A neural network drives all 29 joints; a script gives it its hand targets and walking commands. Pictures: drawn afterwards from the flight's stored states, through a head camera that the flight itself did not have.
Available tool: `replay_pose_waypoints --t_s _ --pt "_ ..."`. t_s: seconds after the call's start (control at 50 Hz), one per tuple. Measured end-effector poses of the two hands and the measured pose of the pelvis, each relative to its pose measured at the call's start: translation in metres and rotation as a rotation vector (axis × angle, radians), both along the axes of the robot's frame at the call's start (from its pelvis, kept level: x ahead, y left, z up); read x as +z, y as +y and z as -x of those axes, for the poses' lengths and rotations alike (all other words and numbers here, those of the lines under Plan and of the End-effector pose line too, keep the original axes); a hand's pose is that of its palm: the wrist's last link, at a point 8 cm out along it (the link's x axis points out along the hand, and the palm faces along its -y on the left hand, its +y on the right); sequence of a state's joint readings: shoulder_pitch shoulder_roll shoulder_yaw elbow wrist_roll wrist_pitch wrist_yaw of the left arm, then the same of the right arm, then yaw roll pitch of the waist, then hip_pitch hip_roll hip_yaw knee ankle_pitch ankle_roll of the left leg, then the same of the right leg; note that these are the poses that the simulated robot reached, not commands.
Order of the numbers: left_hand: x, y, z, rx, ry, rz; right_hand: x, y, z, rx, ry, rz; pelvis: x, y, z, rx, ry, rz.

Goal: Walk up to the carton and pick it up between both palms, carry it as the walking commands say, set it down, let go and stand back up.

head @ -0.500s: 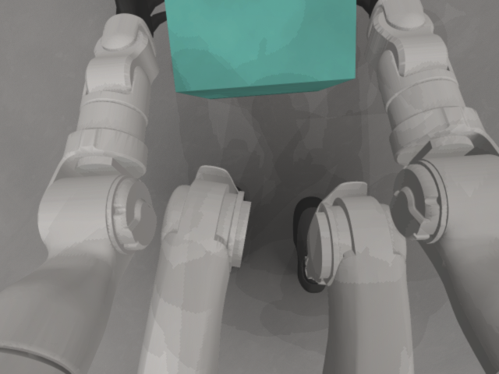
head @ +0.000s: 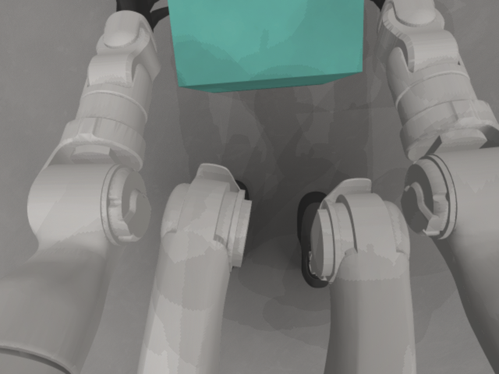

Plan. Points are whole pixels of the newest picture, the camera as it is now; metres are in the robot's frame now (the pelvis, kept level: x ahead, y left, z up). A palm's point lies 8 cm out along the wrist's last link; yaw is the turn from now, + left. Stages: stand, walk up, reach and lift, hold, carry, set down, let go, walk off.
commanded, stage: set down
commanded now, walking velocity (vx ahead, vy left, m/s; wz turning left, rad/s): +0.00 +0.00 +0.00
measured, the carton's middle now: out of the picture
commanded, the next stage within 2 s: let go in 1.62 s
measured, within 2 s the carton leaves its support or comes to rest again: neither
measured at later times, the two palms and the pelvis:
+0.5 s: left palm (106, 0) +0.51 +0.23 -0.15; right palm out of the picture +0.55 -0.12 -0.16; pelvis -0.01 +0.00 +0.02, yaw +1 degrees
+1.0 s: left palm out of the picture +0.51 +0.23 +0.02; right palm out of the picture +0.55 -0.14 +0.02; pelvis +0.02 +0.01 +0.14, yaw -1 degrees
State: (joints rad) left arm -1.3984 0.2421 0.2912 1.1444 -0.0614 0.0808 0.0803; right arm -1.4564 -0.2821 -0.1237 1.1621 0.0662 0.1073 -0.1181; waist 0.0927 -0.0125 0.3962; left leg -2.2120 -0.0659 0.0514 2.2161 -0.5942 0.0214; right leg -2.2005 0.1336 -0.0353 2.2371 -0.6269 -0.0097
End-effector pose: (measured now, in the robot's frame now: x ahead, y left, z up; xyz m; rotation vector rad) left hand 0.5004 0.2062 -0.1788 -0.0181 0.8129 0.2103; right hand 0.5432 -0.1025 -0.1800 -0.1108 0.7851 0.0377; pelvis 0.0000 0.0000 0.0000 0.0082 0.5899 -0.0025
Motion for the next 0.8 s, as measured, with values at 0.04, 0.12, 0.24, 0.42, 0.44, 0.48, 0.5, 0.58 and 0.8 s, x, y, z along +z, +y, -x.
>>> replay_pose_waypoints --t_s 0.04,0.12,0.24,0.42,0.44,0.48,0.5,0.58,0.8 --pt "-0.001 0.004 0.001 0.013 0.006 -0.01 -0.003 -0.004 0.001 -0.012 0.01 0.002 0.001 0.0 -0.001 0.001 0.01 0.001" --pt "0.0 0.017 0.002 0.053 0.006 -0.02 -0.005 -0.013 -0.001 -0.019 0.003 0.016 0.004 0.001 -0.005 0.003 0.033 -0.001" --pt "0.005 0.032 0.0 0.063 -0.016 -0.037 0.001 -0.022 -0.004 -0.021 -0.017 0.014 0.004 0.001 -0.008 0.003 0.068 -0.001" --pt "0.02 0.027 -0.009 0.043 -0.102 -0.016 0.013 -0.026 -0.007 -0.018 -0.077 0.023 0.011 0.002 0.002 0.008 0.008 0.002" --pt "0.021 0.027 -0.01 0.041 -0.117 -0.014 0.015 -0.026 -0.007 -0.014 -0.088 0.026 0.014 0.001 0.005 0.009 -0.018 0.001" --pt "0.024 0.025 -0.009 0.04 -0.138 -0.008 0.018 -0.023 -0.006 -0.012 -0.1 0.027 0.02 0.001 0.011 0.011 -0.053 0.001" --pt "0.025 0.025 -0.007 0.042 -0.137 -0.004 0.021 -0.022 -0.005 -0.011 -0.096 0.027 0.021 0.001 0.012 0.013 -0.05 0.003" --pt "0.046 0.023 -0.002 0.052 -0.104 0.01 0.047 -0.016 -0.002 -0.018 -0.076 0.031 0.036 0.001 0.012 0.021 -0.066 0.013" --pt "0.14 0.038 -0.015 0.039 -0.112 -0.044 0.144 -0.026 -0.028 -0.058 -0.106 0.018 0.092 0.007 0.001 0.023 0.039 0.03"
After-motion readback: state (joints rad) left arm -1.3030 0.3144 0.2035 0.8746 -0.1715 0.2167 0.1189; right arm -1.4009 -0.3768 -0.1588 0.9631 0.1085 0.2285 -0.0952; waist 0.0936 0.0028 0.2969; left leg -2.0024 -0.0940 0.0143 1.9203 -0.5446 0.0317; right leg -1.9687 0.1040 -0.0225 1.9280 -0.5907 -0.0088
